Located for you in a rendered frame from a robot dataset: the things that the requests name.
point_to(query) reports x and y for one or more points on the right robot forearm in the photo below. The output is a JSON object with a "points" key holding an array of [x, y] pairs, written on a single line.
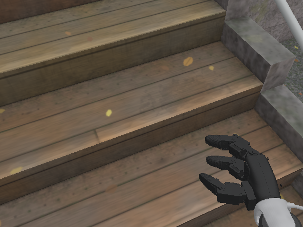
{"points": [[273, 212]]}

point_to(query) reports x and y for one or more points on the robot right hand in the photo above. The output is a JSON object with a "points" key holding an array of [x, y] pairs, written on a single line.
{"points": [[258, 181]]}

